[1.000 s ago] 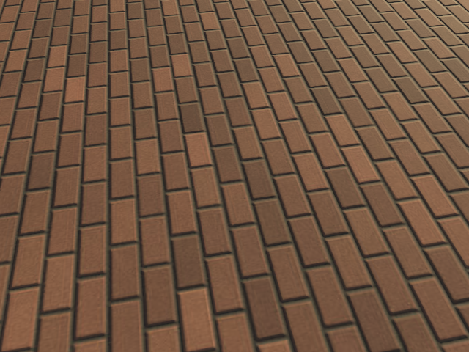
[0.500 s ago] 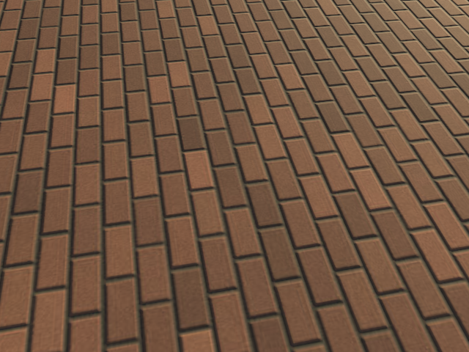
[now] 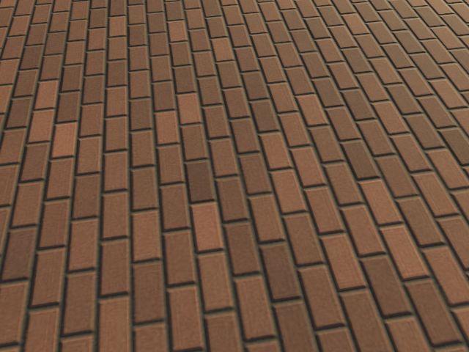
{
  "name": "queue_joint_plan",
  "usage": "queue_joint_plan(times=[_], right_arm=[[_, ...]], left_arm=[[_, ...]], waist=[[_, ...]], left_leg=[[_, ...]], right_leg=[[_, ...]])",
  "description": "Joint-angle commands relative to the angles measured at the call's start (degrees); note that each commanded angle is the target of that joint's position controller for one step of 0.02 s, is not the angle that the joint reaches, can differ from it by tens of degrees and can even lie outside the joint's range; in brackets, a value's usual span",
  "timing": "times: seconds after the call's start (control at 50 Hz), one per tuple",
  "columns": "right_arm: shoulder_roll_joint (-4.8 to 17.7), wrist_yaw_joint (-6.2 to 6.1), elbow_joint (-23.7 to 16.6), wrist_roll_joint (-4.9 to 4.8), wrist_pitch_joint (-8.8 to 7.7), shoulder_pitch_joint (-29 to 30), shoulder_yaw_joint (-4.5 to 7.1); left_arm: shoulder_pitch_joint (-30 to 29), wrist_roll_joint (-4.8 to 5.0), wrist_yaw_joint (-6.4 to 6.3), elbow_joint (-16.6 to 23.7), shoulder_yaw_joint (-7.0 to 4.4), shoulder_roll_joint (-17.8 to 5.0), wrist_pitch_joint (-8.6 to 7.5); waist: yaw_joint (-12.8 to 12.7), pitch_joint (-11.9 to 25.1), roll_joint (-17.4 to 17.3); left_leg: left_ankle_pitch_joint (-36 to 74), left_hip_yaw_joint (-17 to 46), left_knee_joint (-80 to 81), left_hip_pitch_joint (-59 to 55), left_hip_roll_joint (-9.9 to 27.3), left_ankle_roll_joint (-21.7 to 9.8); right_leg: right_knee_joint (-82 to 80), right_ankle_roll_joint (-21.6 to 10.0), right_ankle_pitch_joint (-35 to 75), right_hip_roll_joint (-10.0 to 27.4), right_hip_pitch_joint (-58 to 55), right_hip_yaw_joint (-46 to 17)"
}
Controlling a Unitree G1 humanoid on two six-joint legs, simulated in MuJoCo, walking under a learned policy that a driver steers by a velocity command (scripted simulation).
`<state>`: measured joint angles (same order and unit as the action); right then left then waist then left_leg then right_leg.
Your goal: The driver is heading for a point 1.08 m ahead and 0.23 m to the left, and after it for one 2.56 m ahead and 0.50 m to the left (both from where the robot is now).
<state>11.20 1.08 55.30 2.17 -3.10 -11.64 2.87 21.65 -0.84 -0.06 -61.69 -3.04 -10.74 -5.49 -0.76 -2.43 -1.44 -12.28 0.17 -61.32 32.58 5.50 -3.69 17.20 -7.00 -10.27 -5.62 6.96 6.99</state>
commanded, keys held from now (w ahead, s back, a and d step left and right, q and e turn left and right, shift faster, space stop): no key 1.00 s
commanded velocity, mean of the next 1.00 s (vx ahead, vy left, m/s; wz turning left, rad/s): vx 0.12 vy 0.00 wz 0.00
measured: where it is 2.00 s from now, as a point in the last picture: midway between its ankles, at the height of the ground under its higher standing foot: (240, 350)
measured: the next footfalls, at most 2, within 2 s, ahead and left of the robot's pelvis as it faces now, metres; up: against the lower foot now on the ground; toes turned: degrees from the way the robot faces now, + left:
left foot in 0.26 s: +0.30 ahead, +0.10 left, +0.00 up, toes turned +3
right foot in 0.60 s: +0.24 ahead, -0.10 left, +0.00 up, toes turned -2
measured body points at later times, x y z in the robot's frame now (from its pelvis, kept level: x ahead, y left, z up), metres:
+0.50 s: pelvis +0.18 +0.04 -0.01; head +0.21 +0.05 +0.44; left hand +0.21 +0.26 -0.17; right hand +0.21 -0.19 -0.16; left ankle +0.26 +0.10 -0.74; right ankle +0.17 -0.10 -0.71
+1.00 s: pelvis +0.22 +0.01 +0.00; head +0.23 +0.00 +0.45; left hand +0.21 +0.21 -0.16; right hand +0.21 -0.21 -0.16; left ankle +0.26 +0.10 -0.74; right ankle +0.20 -0.10 -0.74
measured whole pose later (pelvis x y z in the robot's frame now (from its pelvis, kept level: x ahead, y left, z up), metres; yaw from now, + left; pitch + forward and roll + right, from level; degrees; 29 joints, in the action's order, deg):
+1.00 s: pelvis +0.22 +0.01 +0.00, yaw +0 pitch -1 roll +0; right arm 7.8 -1.8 64.7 0.5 -0.9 -17.7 0.3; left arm 19.1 -0.4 -2.4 -64.9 0.5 -6.6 -1.6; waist 0.6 -1.1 -0.1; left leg -8.9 -4.5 -21.8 11.7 -0.6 -2.2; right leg 22.3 -1.2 -14.4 -0.7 6.5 1.5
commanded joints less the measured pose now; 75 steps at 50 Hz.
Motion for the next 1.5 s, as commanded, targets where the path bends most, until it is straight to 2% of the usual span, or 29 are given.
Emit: queue_joint_plan(times=[0.02,0.08,0.16,0.2,0.22,0.24,0.26,0.28,0.3,0.32,0.34,0.36,0.38,0.42,0.5,0.54,0.58,0.6,0.62,0.64,0.66,0.74,0.82,1.26,1.32,1.36,1.4,1.44,1.5], right_arm=[[1.87,0.43,-2.49,-0.15,0.78,0.12,0.15],[0.07,0.11,-3.65,-1.07,0.37,4.69,-0.81],[0.63,-0.76,-3.41,-1.36,-0.04,6.77,-1.20],[2.15,-1.36,-2.28,-1.00,-0.63,3.70,-0.77],[3.14,-1.72,-0.68,-0.82,-1.10,-0.45,-0.32],[3.63,-2.00,1.28,-0.39,-1.94,-5.89,0.06],[6.61,-2.29,2.98,0.56,-2.85,-11.56,0.76],[10.23,-2.22,3.40,1.20,-2.77,-15.74,1.56],[7.75,-1.76,2.87,-1.70,-1.87,-14.25,0.93],[5.98,-1.63,1.69,-2.56,-1.25,-9.06,0.44],[3.60,-1.89,1.08,-2.24,-0.88,-4.27,-0.39],[1.67,-2.34,1.10,-1.86,-0.72,-2.26,-1.17],[1.03,-2.84,1.35,-1.70,-0.55,-1.26,-1.54],[1.65,-2.93,2.05,-0.94,-0.55,-1.80,-1.67],[4.03,-2.60,2.88,-0.87,-0.24,-3.64,-1.39],[4.37,-2.53,3.00,-1.29,0.66,-3.18,-1.23],[4.17,-2.57,3.15,-1.88,1.58,-2.96,-1.16],[3.77,-2.59,3.56,-1.89,1.89,-4.01,-1.15],[3.28,-2.60,3.76,-2.04,2.21,-5.16,-1.06],[2.01,-2.42,3.84,-2.35,2.51,-6.29,-1.10],[1.60,-2.34,4.56,-2.00,2.51,-7.10,-1.25],[1.60,-2.35,6.23,-1.45,2.04,-8.97,-1.36],[0.85,-2.59,7.12,-1.71,1.88,-8.46,-1.71],[-0.39,-3.38,10.70,-1.74,2.17,-10.46,-2.34],[0.28,-3.14,10.50,-1.55,2.57,-10.47,-1.82],[0.00,-2.50,8.99,-0.99,2.76,-8.61,-1.51],[-2.08,-1.69,6.25,0.01,2.11,-4.85,-1.89],[-0.54,-1.07,3.60,-0.03,0.92,-1.86,-1.35],[0.67,-0.16,1.55,-0.95,-0.77,-1.42,-0.52]], left_arm=[[2.08,0.19,-0.06,2.26,-0.15,-4.97,-1.05],[4.54,0.27,-0.16,1.58,0.60,-4.32,-0.98],[7.91,-0.16,-0.84,-0.03,1.13,-4.31,-0.34],[6.36,-0.52,-1.32,0.05,1.07,-4.75,-0.12],[5.42,-0.46,-1.57,0.13,0.95,-5.10,-0.07],[4.17,0.12,-1.65,0.10,0.81,-5.57,0.09],[5.15,0.83,-1.76,0.66,1.04,-4.95,-0.08],[13.17,2.91,-2.00,0.51,2.14,0.33,0.37],[15.76,3.41,-2.04,-1.46,1.48,-1.21,1.66],[11.02,1.12,-1.96,-0.86,0.78,-3.06,2.62],[6.05,-0.48,-1.63,0.25,0.73,-2.21,2.99],[3.83,-1.03,-1.35,0.46,0.72,-1.22,3.49],[3.89,-1.31,-1.14,0.37,0.87,-0.30,4.25],[6.48,-1.06,-1.26,-1.35,1.43,1.56,5.56],[2.92,-0.39,-2.25,-1.42,1.74,0.55,7.01],[1.61,-0.35,-2.16,-1.49,1.88,0.20,7.06],[1.80,-0.70,-2.04,-2.01,2.19,0.35,6.62],[1.61,-1.03,-2.04,-1.74,2.36,-0.17,6.15],[1.43,-1.13,-2.13,-1.42,2.34,-1.52,5.51],[0.08,-0.13,-2.15,-1.83,2.25,-2.22,5.14],[-0.72,0.15,-2.11,-1.81,2.63,-0.84,4.58],[-1.03,0.55,-2.39,-1.74,2.71,-0.69,3.54],[0.75,0.37,-2.37,-2.27,2.79,-0.25,3.65],[2.50,0.43,-2.63,-3.56,3.27,0.48,3.81],[4.12,0.17,-2.52,-3.81,2.38,-1.28,4.22],[5.95,0.09,-2.23,-3.36,1.38,-3.13,4.72],[9.22,0.18,-2.21,-3.93,0.37,-5.09,4.68],[9.43,-0.54,-2.02,-3.74,-0.03,-5.14,3.94],[7.24,-0.60,-1.70,-2.82,-0.43,-5.38,2.55]], waist=[[1.57,-4.03,3.00],[0.42,-3.11,4.25],[-1.28,-0.82,7.23],[0.33,0.19,8.08],[2.06,1.42,7.83],[5.10,2.98,5.77],[6.13,7.40,2.71],[3.82,17.01,-7.48],[3.57,23.50,-7.16],[2.38,16.52,-2.67],[1.49,8.94,-1.85],[0.15,4.44,-1.04],[-1.38,2.90,-2.09],[-2.56,4.05,-2.56],[-1.20,4.66,-4.31],[-1.18,3.09,-4.64],[-1.57,0.51,-2.81],[-1.29,-1.12,-1.33],[-0.17,-2.59,0.28],[1.58,-4.99,6.17],[2.09,-4.13,7.32],[2.59,-1.59,3.93],[1.78,-1.87,2.34],[1.34,-2.42,1.87],[0.88,-2.60,3.39],[-0.49,-7.59,6.46],[-2.27,-11.99,10.31],[-2.49,-12.30,9.24],[-0.84,-9.42,7.27]], left_leg=[[6.14,-1.69,6.48,4.20,1.37,1.69],[10.98,-5.37,18.39,-1.50,-1.73,2.13],[12.96,-6.50,25.27,-5.18,-4.99,0.89],[9.13,-5.72,27.90,-9.04,-6.33,-0.61],[8.61,-5.32,30.91,-12.64,-7.25,-1.50],[15.08,-5.09,38.25,-18.62,-7.11,-2.22],[36.37,-0.05,37.31,-29.91,-0.49,-3.33],[67.25,14.08,30.92,-45.96,16.39,-12.22],[67.49,21.90,33.35,-46.12,20.13,-18.75],[53.05,18.00,37.89,-37.01,17.20,-17.54],[41.51,15.12,41.69,-29.19,14.46,-15.17],[36.20,11.33,44.67,-22.56,11.84,-12.60],[32.14,8.02,46.28,-17.73,9.31,-10.49],[28.75,4.75,46.60,-15.18,6.56,-8.60],[8.47,5.99,48.75,-15.21,6.00,-7.53],[-6.13,6.98,50.46,-12.52,5.45,-6.23],[-15.81,7.43,51.14,-8.64,4.59,-3.46],[-18.00,7.53,51.06,-7.74,3.90,-1.43],[-16.16,6.58,49.97,-8.50,2.18,0.18],[-9.18,3.43,48.11,-13.67,-0.85,0.83],[-3.26,2.57,44.99,-19.92,-1.13,0.78],[2.52,2.75,43.19,-24.45,-0.37,0.45],[3.13,2.55,43.54,-23.07,-0.28,0.79],[8.45,2.29,42.03,-23.97,0.33,1.27],[-8.34,-0.25,38.57,-21.87,-3.21,0.36],[-18.14,-2.58,32.60,-13.04,-5.79,-0.22],[-13.45,-5.90,23.33,-4.31,-6.04,-0.18],[-12.73,-3.72,17.74,0.58,-3.32,-0.77],[-11.71,-3.03,21.12,-0.75,-2.37,-0.93]], right_leg=[[-11.07,-5.19,16.52,15.76,2.30,-11.75],[-6.31,-1.93,39.27,12.99,1.51,-5.25],[-1.05,-0.77,45.32,13.53,-5.46,-4.57],[3.86,-1.18,48.95,14.84,-7.75,-5.68],[8.06,-0.92,49.96,15.04,-8.91,-6.44],[15.31,0.14,46.12,13.84,-8.68,-5.74],[24.26,1.68,32.22,11.80,-2.27,-5.16],[42.01,3.59,-7.10,5.44,9.43,-2.20],[49.60,4.33,-27.27,1.78,12.67,-7.09],[50.71,4.72,-25.24,4.02,14.11,-9.55],[48.73,5.02,-22.45,5.13,15.54,-9.55],[44.52,5.52,-19.69,6.76,13.93,-9.95],[40.12,6.07,-17.51,7.55,10.48,-9.62],[34.18,6.67,-15.75,6.58,5.72,-7.61],[23.32,6.80,-12.82,6.66,4.37,-6.36],[18.56,6.42,-8.76,6.68,2.38,-5.61],[11.15,5.67,-3.79,7.13,-1.28,-5.63],[6.81,5.28,-2.56,9.13,-1.59,-8.13],[3.50,4.81,-4.66,11.62,0.51,-11.36],[1.83,4.30,-9.04,11.76,8.59,-12.97],[-0.68,4.56,-10.38,12.16,11.83,-13.66],[-1.26,4.91,-4.95,11.54,9.80,-12.59],[-0.65,4.36,-2.55,11.44,7.32,-12.16],[-0.09,3.89,3.76,11.23,3.85,-11.29],[-0.78,1.92,-15.79,9.56,4.79,-11.85],[-4.39,-1.33,-32.30,12.73,6.17,-18.07],[-10.18,-5.75,-38.48,20.84,3.91,-28.10],[-11.20,-7.92,-31.73,23.89,1.37,-30.99],[-8.82,-6.61,-19.51,22.14,-2.40,-25.47]])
